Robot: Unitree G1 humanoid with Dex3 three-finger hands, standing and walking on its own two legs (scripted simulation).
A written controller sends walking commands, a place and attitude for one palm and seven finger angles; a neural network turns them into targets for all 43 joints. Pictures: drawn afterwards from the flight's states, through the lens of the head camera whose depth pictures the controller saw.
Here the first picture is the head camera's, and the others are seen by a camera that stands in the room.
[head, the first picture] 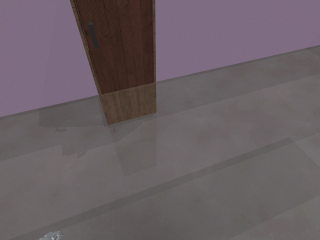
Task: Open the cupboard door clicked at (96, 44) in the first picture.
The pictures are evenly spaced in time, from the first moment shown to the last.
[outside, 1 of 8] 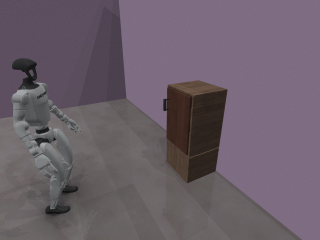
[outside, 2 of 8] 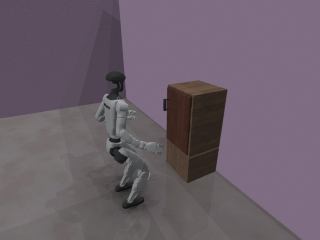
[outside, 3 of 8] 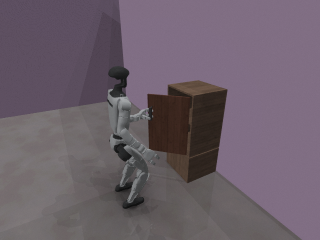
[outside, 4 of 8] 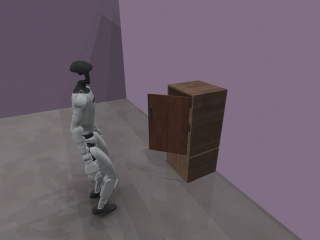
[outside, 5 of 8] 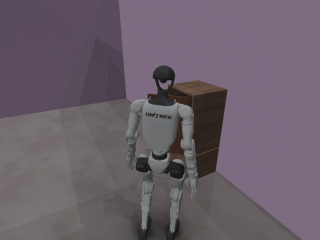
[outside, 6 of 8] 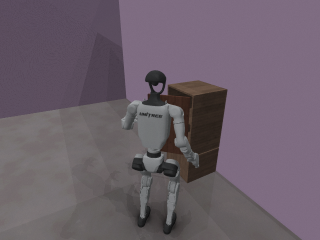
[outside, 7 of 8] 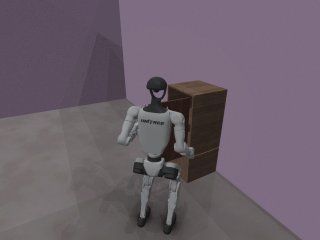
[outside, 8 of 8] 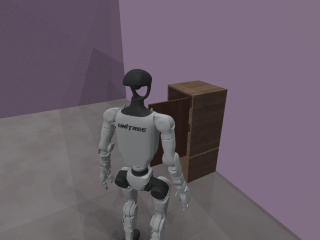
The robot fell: no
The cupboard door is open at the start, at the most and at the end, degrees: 0 89 89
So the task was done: yes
